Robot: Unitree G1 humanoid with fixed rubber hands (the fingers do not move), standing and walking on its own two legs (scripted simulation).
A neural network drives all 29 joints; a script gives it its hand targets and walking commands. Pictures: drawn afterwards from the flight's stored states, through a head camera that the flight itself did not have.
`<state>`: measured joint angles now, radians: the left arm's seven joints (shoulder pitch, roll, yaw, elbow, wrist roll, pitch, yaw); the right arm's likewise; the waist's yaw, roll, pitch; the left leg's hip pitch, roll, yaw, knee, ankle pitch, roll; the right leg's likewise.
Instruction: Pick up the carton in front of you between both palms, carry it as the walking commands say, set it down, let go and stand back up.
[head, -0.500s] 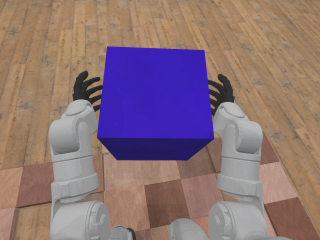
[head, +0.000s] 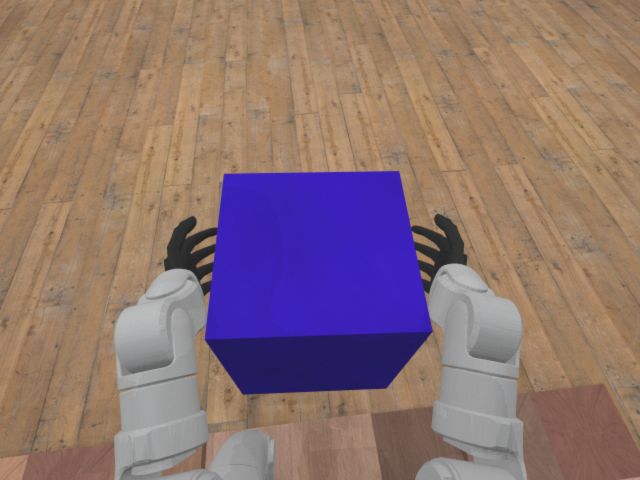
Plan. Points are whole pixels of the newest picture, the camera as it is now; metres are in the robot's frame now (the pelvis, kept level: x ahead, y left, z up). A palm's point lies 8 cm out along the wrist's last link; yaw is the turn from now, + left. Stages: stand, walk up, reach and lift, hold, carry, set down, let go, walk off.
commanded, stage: carry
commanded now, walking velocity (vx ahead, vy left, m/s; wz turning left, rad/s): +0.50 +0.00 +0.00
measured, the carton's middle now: (313, 292) +0.33 +0.01 +0.01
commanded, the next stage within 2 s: none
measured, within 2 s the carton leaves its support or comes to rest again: neither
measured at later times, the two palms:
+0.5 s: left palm (225, 88) +0.66 +0.16 +0.10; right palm (413, 92) +0.64 -0.14 +0.10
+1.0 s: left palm (261, 28) +0.95 +0.14 +0.05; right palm (399, 27) +0.97 -0.16 +0.05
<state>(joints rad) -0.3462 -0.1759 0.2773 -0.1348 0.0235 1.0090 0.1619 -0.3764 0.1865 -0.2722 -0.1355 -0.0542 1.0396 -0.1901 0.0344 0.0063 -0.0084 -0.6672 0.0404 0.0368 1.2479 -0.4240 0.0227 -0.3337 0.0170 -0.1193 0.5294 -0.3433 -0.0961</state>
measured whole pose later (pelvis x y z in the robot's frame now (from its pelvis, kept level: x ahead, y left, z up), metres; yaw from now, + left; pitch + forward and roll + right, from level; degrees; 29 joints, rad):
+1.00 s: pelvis +0.66 -0.03 +0.00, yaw +2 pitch +6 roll +1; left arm -0.20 -0.14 0.17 -0.19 0.02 0.93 0.15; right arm -0.21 0.14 -0.15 -0.19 -0.03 0.95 -0.16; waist 0.03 0.00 -0.02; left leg -0.64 0.07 0.05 0.92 -0.28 -0.02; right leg -0.25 0.02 -0.15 0.33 -0.20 -0.10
